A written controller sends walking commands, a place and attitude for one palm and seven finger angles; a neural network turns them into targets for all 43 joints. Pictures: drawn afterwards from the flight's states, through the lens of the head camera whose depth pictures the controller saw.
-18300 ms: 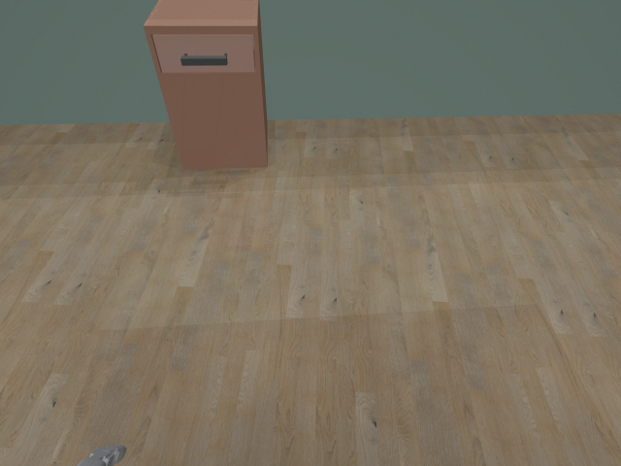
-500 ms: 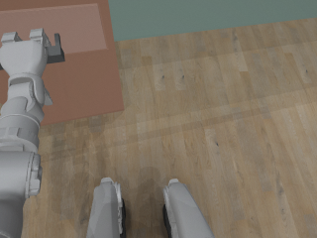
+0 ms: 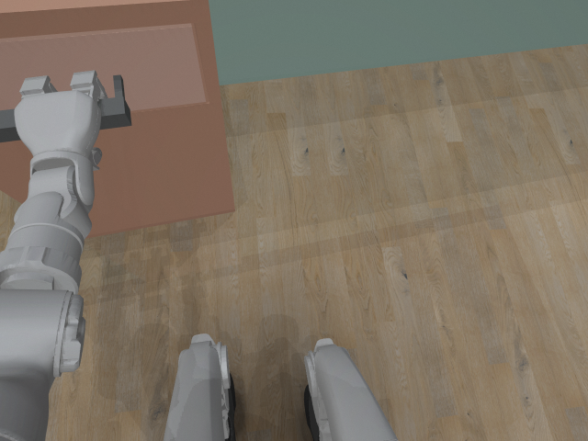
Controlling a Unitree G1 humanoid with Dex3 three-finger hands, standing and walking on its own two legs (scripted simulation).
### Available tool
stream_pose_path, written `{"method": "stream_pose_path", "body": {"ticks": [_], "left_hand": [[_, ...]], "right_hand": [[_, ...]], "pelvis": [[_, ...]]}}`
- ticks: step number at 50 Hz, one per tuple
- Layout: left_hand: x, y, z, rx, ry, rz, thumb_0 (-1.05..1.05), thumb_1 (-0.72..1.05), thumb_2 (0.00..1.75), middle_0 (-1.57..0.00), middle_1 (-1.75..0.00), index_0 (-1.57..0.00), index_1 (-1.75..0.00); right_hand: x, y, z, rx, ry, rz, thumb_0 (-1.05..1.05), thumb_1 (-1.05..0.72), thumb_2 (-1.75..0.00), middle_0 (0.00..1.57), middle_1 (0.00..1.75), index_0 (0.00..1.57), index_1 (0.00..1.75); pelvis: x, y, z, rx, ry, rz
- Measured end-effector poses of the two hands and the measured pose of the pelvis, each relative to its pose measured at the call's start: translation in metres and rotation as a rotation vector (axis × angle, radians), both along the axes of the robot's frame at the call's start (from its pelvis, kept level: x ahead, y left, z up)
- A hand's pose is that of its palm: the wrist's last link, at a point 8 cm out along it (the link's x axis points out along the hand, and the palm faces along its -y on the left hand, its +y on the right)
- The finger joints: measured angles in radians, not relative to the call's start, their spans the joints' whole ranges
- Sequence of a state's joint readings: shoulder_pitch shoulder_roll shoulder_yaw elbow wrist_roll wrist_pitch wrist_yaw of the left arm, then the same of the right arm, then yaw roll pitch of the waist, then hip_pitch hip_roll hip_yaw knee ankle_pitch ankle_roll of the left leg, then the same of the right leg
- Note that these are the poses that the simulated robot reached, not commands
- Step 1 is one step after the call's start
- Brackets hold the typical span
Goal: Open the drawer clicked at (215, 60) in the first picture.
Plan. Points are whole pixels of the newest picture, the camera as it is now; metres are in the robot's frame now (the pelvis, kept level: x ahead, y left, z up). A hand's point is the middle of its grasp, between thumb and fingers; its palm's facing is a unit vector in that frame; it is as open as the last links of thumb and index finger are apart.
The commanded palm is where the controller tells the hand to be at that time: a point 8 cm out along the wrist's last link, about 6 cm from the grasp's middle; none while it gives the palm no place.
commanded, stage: close the thumb around the handle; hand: left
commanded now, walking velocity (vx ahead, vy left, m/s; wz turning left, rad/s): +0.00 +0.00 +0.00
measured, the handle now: (55, 105) +0.56 +0.30 -0.01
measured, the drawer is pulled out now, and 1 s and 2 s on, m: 0.00 0.02 0.10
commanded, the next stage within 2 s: pull the drawer open in 0.26 s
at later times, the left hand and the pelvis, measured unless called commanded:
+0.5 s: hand (83, 145) +0.51 +0.26 -0.03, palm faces -0.02 -0.03 -1.00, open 6.1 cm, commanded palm +0.49 +0.23 +0.02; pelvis +0.00 +0.00 +0.00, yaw +0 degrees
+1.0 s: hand (84, 161) +0.49 +0.26 -0.03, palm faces -0.03 -0.07 -1.00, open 6.1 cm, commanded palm +0.46 +0.24 +0.02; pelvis +0.03 +0.01 +0.03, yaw +0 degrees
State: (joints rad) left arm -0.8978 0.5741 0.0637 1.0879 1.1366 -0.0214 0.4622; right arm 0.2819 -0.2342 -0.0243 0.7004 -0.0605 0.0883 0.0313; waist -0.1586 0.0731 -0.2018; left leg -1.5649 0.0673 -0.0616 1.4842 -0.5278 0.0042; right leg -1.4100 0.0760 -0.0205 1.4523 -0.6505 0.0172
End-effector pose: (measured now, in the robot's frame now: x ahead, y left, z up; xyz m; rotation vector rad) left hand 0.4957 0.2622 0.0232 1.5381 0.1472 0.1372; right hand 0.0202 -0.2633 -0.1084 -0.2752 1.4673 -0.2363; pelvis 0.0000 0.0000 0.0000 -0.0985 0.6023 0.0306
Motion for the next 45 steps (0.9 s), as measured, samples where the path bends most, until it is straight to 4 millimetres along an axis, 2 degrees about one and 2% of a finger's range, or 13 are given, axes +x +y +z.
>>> {"method": "stream_pose_path", "body": {"ticks": [8, 19, 26, 33, 45], "left_hand": [[-0.001, -0.002, 0.003, 0.002, 0.029, 0.017, 0.0, 0.64, 0.78, -0.38, -1.32, -0.4, -1.32], [-0.002, -0.001, 0.002, -0.004, 0.025, 0.008, 0.0, 0.64, 0.77, -0.34, -1.34, -0.39, -1.34], [-0.003, -0.002, 0.001, -0.003, 0.02, 0.007, 0.0, 0.65, 0.77, -0.32, -1.35, -0.37, -1.34], [-0.011, -0.003, 0.002, -0.014, 0.031, 0.005, 0.01, 0.66, 0.74, -0.3, -1.35, -0.36, -1.34], [-0.021, -0.003, 0.002, -0.034, 0.028, -0.013, 0.01, 0.67, 0.72, -0.29, -1.35, -0.36, -1.34]], "right_hand": [[-0.004, 0.002, 0.003, 0.006, -0.007, -0.009, 0.0, -0.91, -0.9, 0.21, 0.3, 0.2, 0.3], [-0.013, -0.002, 0.003, -0.01, 0.001, -0.017, 0.0, -0.91, -0.9, 0.21, 0.3, 0.2, 0.3], [-0.012, -0.001, 0.003, 0.0, 0.012, -0.025, 0.0, -0.91, -0.9, 0.21, 0.3, 0.2, 0.3], [0.001, 0.003, 0.007, 0.024, 0.013, -0.026, 0.0, -0.91, -0.9, 0.21, 0.3, 0.2, 0.3], [0.043, 0.004, 0.017, 0.024, -0.044, 0.012, 0.0, -0.91, -0.9, 0.21, 0.3, 0.2, 0.3]], "pelvis": [[-0.002, -0.001, 0.003, 0.002, -0.008, 0.0], [-0.003, -0.002, 0.001, 0.002, -0.007, -0.003], [-0.002, -0.002, 0.003, 0.005, -0.006, -0.008], [0.008, 0.0, 0.013, 0.014, -0.01, -0.013], [0.024, 0.003, 0.025, 0.022, -0.025, -0.011]]}}
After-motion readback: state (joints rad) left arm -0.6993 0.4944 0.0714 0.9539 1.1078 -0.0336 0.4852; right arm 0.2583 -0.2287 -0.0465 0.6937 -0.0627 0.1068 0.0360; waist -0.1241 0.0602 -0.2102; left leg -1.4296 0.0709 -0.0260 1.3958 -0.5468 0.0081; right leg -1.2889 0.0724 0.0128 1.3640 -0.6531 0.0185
